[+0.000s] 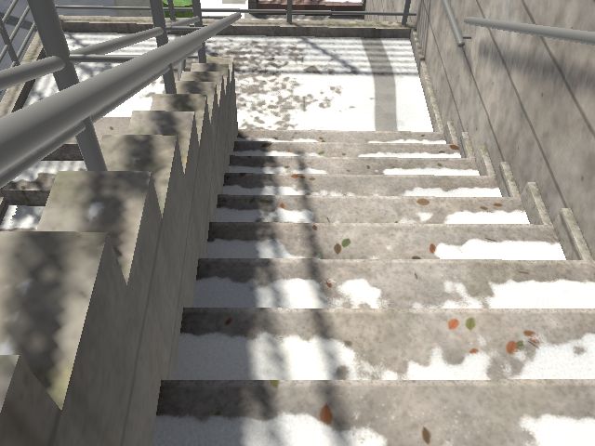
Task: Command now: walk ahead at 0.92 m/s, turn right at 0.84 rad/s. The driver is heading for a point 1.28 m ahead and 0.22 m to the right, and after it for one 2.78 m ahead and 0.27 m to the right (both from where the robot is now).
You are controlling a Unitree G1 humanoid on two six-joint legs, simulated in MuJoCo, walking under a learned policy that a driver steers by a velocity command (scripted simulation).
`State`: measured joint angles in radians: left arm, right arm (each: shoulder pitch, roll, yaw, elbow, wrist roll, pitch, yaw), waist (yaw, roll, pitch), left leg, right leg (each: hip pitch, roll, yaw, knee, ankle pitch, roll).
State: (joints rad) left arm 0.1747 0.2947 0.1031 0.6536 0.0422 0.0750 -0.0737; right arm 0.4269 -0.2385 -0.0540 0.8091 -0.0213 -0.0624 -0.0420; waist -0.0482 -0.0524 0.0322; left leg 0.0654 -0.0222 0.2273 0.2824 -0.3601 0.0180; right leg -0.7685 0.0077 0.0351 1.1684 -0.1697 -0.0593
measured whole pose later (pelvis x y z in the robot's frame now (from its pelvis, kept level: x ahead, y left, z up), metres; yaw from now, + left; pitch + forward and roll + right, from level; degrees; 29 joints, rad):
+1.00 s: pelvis +0.76 -0.29 -0.27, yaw -23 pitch +1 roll +2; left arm -0.11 0.23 -0.01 0.69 0.01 -0.09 -0.03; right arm 0.71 -0.20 -0.02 1.01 -0.01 -0.06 -0.02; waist -0.23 -0.05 -0.02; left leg 0.06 -0.09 -0.21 0.92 -0.89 0.08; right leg -0.50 -0.05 0.08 0.43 0.45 -0.01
